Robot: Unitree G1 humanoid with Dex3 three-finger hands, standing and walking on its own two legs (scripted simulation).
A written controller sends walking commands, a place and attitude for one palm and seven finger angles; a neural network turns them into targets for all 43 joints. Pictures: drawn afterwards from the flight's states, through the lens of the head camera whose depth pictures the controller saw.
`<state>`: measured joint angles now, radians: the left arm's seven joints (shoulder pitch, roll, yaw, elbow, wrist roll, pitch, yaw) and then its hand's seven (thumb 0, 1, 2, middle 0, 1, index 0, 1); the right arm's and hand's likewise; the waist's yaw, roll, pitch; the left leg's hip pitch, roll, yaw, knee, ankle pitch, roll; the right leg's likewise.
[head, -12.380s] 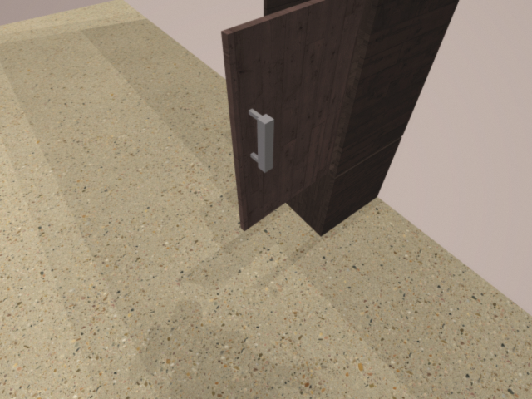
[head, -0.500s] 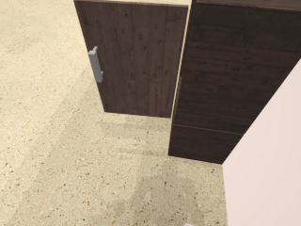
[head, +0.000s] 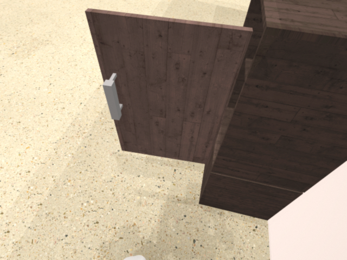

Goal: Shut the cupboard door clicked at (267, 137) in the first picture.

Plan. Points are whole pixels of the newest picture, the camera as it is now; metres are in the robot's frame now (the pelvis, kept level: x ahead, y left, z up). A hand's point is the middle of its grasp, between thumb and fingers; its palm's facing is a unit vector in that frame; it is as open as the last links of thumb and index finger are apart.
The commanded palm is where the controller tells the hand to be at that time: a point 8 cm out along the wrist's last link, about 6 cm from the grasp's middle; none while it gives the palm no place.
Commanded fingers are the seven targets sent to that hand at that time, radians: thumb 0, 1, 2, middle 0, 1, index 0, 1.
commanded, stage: come to a stop and stand still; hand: left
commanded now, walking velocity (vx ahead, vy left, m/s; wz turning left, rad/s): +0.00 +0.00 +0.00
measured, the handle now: (115, 96) +0.55 +0.24 +0.02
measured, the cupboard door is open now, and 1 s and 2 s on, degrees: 94 94 94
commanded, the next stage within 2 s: look again from close up in 1.10 s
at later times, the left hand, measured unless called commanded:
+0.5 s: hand out of the picture +0.14 +0.17 -0.15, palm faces -0.02 -0.97 -0.25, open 7.4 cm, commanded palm none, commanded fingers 0.00 0.90 0.90 -0.20 -0.30 -0.20 -0.30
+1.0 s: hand out of the picture +0.04 +0.24 -0.15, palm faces -0.05 -0.96 -0.27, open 7.4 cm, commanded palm none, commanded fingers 0.00 0.90 0.90 -0.20 -0.30 -0.20 -0.30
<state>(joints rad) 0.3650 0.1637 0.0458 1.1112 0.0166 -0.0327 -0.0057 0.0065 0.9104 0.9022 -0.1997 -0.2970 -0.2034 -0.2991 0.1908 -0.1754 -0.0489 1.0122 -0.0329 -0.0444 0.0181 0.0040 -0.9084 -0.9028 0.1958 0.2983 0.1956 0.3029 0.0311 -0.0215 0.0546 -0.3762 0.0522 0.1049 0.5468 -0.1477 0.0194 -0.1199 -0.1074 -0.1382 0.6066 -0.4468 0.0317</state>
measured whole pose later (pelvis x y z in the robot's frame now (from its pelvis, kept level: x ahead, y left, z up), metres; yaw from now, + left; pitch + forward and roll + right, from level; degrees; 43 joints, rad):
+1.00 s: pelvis +0.01 +0.04 +0.01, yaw -4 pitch -2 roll +1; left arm 0.30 0.19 0.00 1.00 0.02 0.03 0.02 0.01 0.90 0.90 -0.20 -0.30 -0.20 -0.30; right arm 0.25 -0.20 -0.01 0.92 -0.02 0.01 -0.01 0.00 -0.94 -0.90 0.20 0.30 0.20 0.30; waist 0.02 0.04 0.03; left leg -0.17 -0.04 0.13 0.49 -0.29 0.07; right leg -0.30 -0.07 -0.01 0.54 -0.21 0.01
